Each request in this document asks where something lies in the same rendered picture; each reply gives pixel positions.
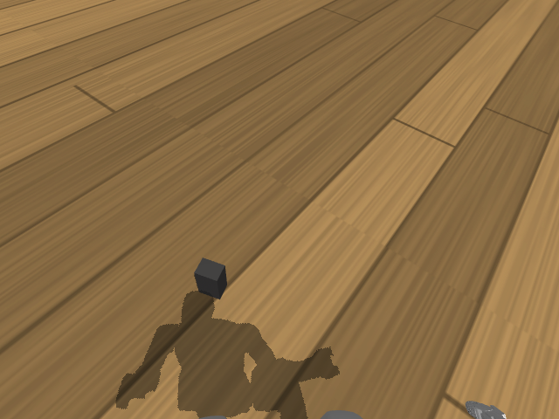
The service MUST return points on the right robot hand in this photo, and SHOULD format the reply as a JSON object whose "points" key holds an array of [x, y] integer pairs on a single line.
{"points": [[482, 411]]}

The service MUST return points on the carton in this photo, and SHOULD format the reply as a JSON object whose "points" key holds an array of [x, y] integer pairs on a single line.
{"points": [[211, 278]]}

